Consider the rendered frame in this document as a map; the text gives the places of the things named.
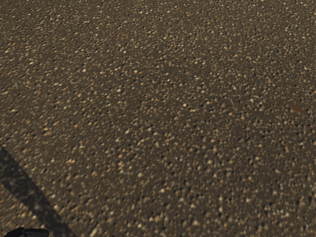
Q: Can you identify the robot left hand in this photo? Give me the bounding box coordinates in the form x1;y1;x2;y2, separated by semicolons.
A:
4;227;49;237

